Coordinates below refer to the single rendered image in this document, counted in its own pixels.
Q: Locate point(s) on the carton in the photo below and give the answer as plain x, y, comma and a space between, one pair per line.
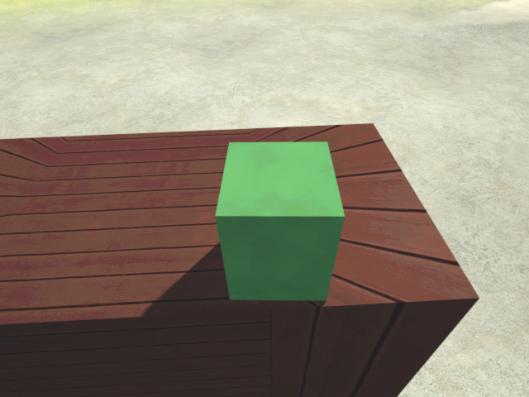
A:
279, 220

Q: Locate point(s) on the pedestal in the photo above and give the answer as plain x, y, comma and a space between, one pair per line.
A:
112, 282

